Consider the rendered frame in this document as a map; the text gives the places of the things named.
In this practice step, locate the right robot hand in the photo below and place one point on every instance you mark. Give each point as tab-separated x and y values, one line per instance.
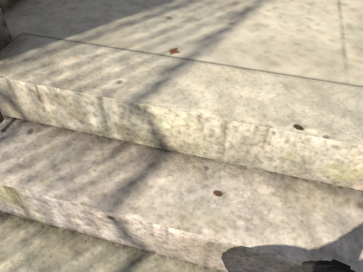
325	266

